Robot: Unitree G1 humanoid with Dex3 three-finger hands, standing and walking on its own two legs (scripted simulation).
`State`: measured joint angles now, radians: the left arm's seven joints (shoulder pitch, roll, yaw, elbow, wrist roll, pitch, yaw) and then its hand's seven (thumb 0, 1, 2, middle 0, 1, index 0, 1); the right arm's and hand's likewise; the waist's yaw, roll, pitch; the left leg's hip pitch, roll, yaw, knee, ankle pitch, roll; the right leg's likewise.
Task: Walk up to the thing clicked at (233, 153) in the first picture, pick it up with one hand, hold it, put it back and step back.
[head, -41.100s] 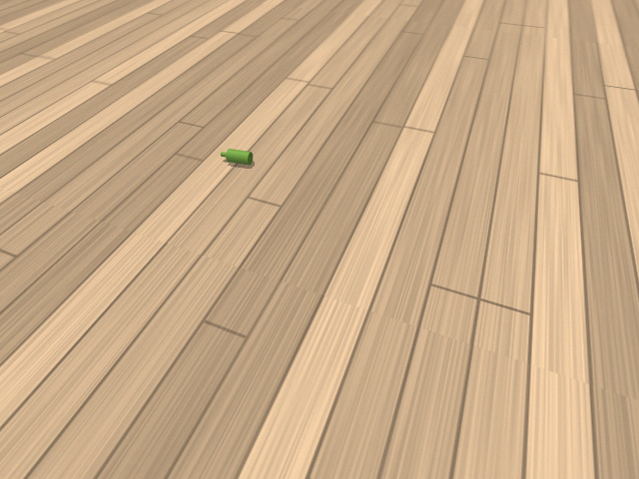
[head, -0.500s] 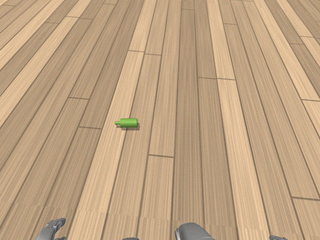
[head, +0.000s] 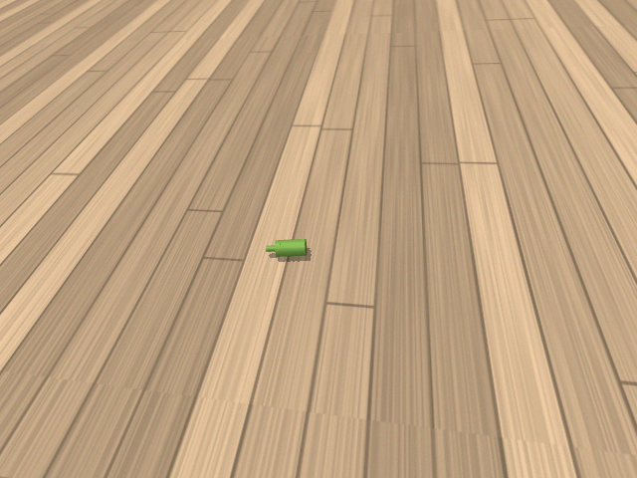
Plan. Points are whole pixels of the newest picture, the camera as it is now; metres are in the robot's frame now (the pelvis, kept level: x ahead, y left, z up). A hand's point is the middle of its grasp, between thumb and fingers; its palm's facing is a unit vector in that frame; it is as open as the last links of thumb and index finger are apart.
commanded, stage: step back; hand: left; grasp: from above
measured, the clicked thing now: (286, 248) +1.10 +0.25 -0.73
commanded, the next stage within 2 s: stand in 0.82 s
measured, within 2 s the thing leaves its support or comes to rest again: neither
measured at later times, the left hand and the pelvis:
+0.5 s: hand out of the picture +0.12 +0.25 -0.14, palm faces +0.03 -0.92 -0.39, open 7.4 cm; pelvis +0.04 -0.02 -0.01, yaw +1 degrees
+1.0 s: hand out of the picture +0.15 +0.27 -0.14, palm faces +0.03 -0.94 -0.34, open 7.4 cm; pelvis +0.07 +0.01 +0.01, yaw +2 degrees
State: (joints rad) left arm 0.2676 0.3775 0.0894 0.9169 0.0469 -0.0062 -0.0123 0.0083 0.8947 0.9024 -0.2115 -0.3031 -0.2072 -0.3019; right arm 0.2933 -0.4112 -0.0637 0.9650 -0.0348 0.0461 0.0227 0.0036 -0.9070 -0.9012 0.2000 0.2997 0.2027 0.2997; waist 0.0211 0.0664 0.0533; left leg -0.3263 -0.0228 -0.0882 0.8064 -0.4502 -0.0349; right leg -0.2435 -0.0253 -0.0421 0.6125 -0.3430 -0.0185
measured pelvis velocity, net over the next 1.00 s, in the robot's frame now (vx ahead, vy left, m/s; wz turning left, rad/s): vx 0.07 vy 0.01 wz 0.03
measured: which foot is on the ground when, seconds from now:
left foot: up 0.00-0.02, down 0.04-0.42, up 0.44-0.64, down 0.66-1.00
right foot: down 0.00-0.08, up 0.10-0.36, down 0.38-1.00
